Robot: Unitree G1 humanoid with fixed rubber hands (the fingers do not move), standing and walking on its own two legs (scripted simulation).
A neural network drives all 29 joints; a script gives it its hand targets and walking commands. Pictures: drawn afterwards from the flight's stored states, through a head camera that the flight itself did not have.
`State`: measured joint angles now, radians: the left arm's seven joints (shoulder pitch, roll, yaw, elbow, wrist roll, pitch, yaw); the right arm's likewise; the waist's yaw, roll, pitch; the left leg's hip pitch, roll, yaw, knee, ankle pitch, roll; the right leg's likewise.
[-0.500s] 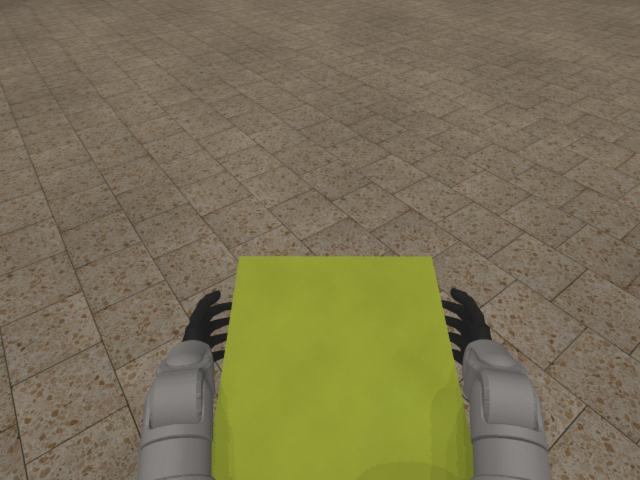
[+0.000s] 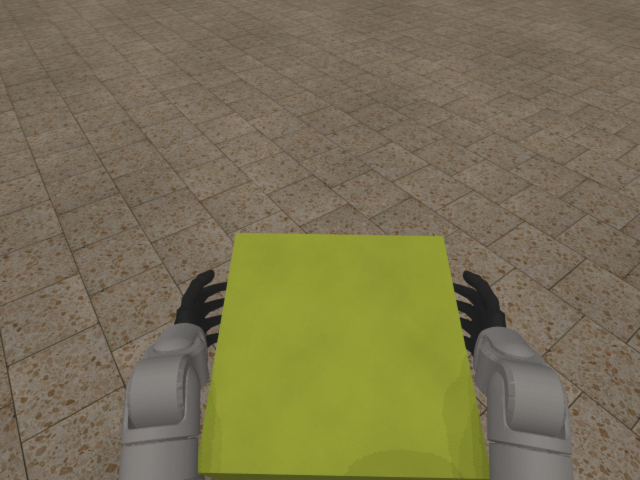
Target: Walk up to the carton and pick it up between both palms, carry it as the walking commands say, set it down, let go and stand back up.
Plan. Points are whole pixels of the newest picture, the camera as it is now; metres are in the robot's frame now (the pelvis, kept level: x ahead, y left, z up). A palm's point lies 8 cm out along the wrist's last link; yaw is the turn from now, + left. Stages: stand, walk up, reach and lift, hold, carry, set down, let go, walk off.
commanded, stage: carry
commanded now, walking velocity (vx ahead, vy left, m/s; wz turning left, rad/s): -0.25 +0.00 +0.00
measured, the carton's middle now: (336, 368) +0.28 +0.00 +0.01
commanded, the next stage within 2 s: none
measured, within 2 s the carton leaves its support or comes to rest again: neither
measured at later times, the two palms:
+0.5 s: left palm out of the picture +0.12 +0.14 +0.10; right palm out of the picture +0.11 -0.20 +0.09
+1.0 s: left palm out of the picture -0.07 +0.19 +0.09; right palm out of the picture -0.05 -0.15 +0.10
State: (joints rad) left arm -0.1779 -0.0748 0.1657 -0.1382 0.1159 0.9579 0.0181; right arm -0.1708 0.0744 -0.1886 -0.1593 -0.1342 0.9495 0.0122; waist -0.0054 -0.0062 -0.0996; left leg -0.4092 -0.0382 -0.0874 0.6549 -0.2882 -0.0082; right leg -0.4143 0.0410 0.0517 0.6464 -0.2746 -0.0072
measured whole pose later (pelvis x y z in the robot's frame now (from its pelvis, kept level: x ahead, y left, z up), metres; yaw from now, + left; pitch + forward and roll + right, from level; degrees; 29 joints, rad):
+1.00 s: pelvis -0.30 +0.00 +0.02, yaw +1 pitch +3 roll -1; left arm -0.03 -0.11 0.16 -0.42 0.10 1.15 0.02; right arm -0.06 0.13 -0.15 -0.40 -0.12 1.14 -0.01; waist 0.02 -0.01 -0.08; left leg -0.32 0.03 0.04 0.52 -0.24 0.02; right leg -0.61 0.00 -0.06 1.11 -0.42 0.03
